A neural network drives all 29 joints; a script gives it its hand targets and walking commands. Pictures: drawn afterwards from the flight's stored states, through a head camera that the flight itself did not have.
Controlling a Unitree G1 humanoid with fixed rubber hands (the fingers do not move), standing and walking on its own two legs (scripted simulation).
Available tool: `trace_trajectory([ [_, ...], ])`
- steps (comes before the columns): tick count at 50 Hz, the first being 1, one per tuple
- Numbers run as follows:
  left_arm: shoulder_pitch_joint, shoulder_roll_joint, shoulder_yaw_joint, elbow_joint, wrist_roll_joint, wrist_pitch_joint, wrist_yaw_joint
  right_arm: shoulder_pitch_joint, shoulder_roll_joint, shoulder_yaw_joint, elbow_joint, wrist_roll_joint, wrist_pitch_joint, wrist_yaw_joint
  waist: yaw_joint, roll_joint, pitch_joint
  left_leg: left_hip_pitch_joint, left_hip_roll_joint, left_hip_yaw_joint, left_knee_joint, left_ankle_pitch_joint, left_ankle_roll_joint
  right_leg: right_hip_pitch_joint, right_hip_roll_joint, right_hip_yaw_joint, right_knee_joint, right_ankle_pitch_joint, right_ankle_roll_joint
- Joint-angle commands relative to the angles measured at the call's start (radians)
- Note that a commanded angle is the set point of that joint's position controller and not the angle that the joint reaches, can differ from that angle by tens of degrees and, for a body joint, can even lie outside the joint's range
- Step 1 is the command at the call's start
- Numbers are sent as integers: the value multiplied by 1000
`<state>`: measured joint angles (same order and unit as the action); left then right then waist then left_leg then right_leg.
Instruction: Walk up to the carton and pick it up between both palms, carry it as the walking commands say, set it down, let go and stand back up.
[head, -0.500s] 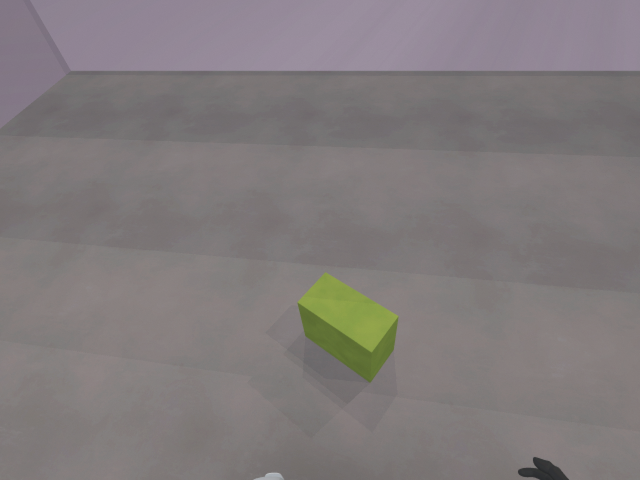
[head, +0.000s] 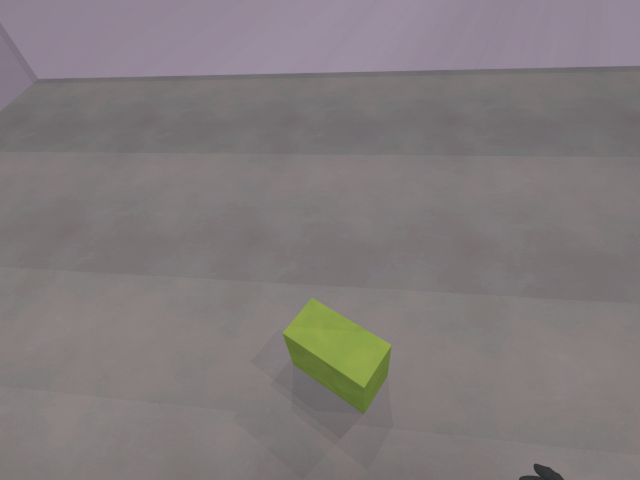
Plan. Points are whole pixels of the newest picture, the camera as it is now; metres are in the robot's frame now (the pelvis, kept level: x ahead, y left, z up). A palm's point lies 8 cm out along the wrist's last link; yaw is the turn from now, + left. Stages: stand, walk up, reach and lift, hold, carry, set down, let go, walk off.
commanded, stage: walk up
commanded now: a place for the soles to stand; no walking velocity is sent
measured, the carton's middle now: (337, 355) +0.56 +0.01 -0.65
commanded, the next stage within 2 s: none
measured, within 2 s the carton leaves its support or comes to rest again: neither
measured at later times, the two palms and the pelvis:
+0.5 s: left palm out of the picture +0.08 +0.34 -0.09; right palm out of the picture +0.13 -0.25 -0.11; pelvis +0.02 +0.04 -0.01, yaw +0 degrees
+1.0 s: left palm out of the picture +0.13 +0.34 -0.09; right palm out of the picture +0.14 -0.25 -0.11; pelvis +0.04 +0.04 -0.01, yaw -1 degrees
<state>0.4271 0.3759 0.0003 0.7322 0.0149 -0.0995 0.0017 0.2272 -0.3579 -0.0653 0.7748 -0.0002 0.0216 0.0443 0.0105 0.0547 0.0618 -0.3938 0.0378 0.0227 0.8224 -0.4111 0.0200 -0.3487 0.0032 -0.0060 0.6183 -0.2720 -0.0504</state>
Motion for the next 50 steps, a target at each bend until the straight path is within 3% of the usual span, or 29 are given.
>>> trace_trajectory([
  [1, 133, 276, 116, 32, -7, -23, 48, -8, -181, -38, -56, -30, -17, -21, 34, -125, -151, -163, 12, -52, 33, -75, 12, 405, -261, 356, -136, 684, -91],
  [3, 119, 267, 111, 19, -12, -16, 57, -42, -155, -30, -70, -28, -16, -24, 45, -168, -140, -141, 18, -40, -19, -65, 7, 408, -242, 279, -74, 881, -102],
  [4, 127, 278, 109, 22, -16, -11, 59, -36, -159, -33, -66, -23, -16, -25, 41, -169, -156, -101, -3, -26, -44, -65, 5, 406, -227, 272, -67, 901, -96],
  [7, 101, 259, 104, 6, -18, -2, 63, -57, -164, -36, -68, -38, -17, -30, 36, -138, -142, -97, 7, -26, -92, -41, 22, 378, -254, 287, -51, 815, -135],
  [9, 54, 275, 103, -8, -17, -2, 60, -45, -154, -32, -69, -32, -26, -27, 30, -123, -149, -23, 3, 8, -162, -9, 30, 311, -239, 243, -30, 743, -144],
  [10, 21, 280, 101, -11, -19, 2, 57, -14, -149, -35, -58, -37, -32, -28, 1, -172, -152, 28, 3, 12, -256, 69, 36, 267, -247, 227, 4, 694, -141],
  [11, -22, 257, 88, -26, -18, 3, 51, 18, -165, -46, -49, -43, -41, -32, -32, -138, -147, 145, 6, -5, -321, 175, 52, 146, -223, 202, 24, 565, -109],
  [12, -40, 231, 72, -28, -23, -1, 48, 70, -224, -64, -19, -47, -47, -36, -60, -46, -179, 270, 82, -96, -342, 237, 103, 18, -157, 129, 102, 410, -57],
  [13, -62, 174, 53, -37, -25, 3, 43, 47, -290, -68, -28, -49, -52, -38, -46, 93, -118, 278, 237, -284, -438, 323, 167, -117, -39, 43, 198, 147, 11],
  [14, -59, 174, 50, -12, -24, 9, 46, -26, -286, -56, -45, -31, -51, -33, -9, 95, -29, 161, 304, -313, -464, 290, 236, -95, 9, 0, 192, -196, 30],
  [15, -43, 192, 59, 6, -20, 15, 42, -73, -273, -51, -38, -29, -48, -28, 3, 115, -23, 85, 291, -263, -467, 166, 255, -50, 0, 2, 220, -293, 32],
  [16, -11, 214, 64, 34, -21, 20, 41, -92, -261, -46, -22, -28, -42, -24, 20, 124, 27, -1, 279, -241, -459, 82, 246, 10, -10, 1, 177, -271, 28],
  [17, 39, 197, 61, 56, -12, 17, 34, -128, -246, -37, -27, -26, -37, -23, 47, 98, 19, -43, 217, -175, -432, -21, 186, 61, -14, -22, 63, -151, 17],
  [18, 39, 211, 72, 68, -9, 13, 31, -140, -231, -30, -32, -24, -26, -20, 47, 108, 21, -40, 141, -127, -400, -165, 134, 72, -9, 8, -16, -96, 9],
  [19, 1, 220, 80, 78, 3, 6, 29, -128, -211, -33, -42, -27, -20, -18, 25, 54, 20, -41, 106, -101, -359, -154, 98, 62, -11, 21, -36, -49, -2],
  [21, -25, 237, 82, 67, 7, 4, 30, -97, -222, -31, -38, -28, -21, -13, 5, 44, -32, 10, 89, -104, -331, -172, 82, 55, -39, 97, -89, -64, -15],
  [24, -77, 278, 84, 54, 14, -1, 34, -80, -228, -43, -24, -28, -17, -11, -23, -3, -18, 87, 73, -117, -284, -191, 57, -73, -109, 237, -176, -258, -47],
  [26, -121, 269, 79, 45, 19, -3, 31, -62, -214, -38, -18, -34, -23, -11, -34, -64, -7, 91, 41, -95, -243, -125, 53, -82, -142, 282, -218, -280, -60],
  [28, -105, 268, 77, 52, 12, -7, 33, -63, -215, -32, -8, -35, -29, -13, -29, -28, -59, 134, 55, -81, -248, -31, 54, -46, -160, 277, -188, -100, -60],
  [30, -131, 262, 71, 55, 9, -8, 36, -51, -223, -38, -2, -28, -32, -16, -40, -51, -63, 164, 79, -112, -281, 87, 60, -51, -123, 205, -127, 35, -35],
  [31, -114, 244, 66, 46, 0, -9, 36, -67, -236, -37, -5, -29, -34, -18, -27, -24, -88, 183, 98, -114, -294, 128, 77, -12, -101, 161, -94, 124, -25],
  [32, -102, 250, 66, 66, 3, -11, 39, -80, -228, -40, -3, -24, -35, -18, -23, -45, -102, 182, 100, -112, -283, 191, 75, 24, -94, 146, -76, 177, -23],
  [34, -106, 238, 63, 59, -4, -10, 39, -78, -232, -36, 9, -28, -37, -23, -20, -22, -156, 188, 113, -98, -266, 295, 87, 76, -76, 104, -19, 256, -14],
  [37, -80, 251, 63, 65, -6, -11, 48, -85, -219, -35, -1, -23, -32, -22, -15, -5, -164, 194, 96, -77, -218, 335, 76, 87, -98, 129, -23, 312, -31],
  [38, -105, 246, 64, 64, -9, -10, 48, -88, -221, -41, 2, -25, -25, -28, -24, -30, -131, 161, 97, -82, -223, 302, 78, 77, -109, 153, -33, 302, -36],
  [39, -111, 252, 59, 67, -11, -7, 46, -69, -228, -39, 3, -23, -28, -25, -32, 12, -150, 189, 105, -96, -252, 291, 75, 63, -99, 139, -21, 266, -32],
  [42, -117, 236, 57, 63, -5, 1, 47, -101, -234, -42, 3, -33, -26, -26, -10, 17, -171, 170, 114, -96, -277, 280, 90, 103, -82, 91, -1, 247, -18],
  [46, -141, 243, 59, 70, -3, 0, 44, -95, -224, -37, -7, -26, -27, -27, -21, -20, -114, 165, 108, -96, -270, 240, 80, 46, -90, 113, -40, 202, -30],
  [50, -163, 246, 57, 64, 1, -1, 40, -81, -229, -37, -3, -38, -24, -23, -35, 2, -126, 176, 99, -102, -292, 135, 80, 2, -106, 148, -68, 116, -36],
])
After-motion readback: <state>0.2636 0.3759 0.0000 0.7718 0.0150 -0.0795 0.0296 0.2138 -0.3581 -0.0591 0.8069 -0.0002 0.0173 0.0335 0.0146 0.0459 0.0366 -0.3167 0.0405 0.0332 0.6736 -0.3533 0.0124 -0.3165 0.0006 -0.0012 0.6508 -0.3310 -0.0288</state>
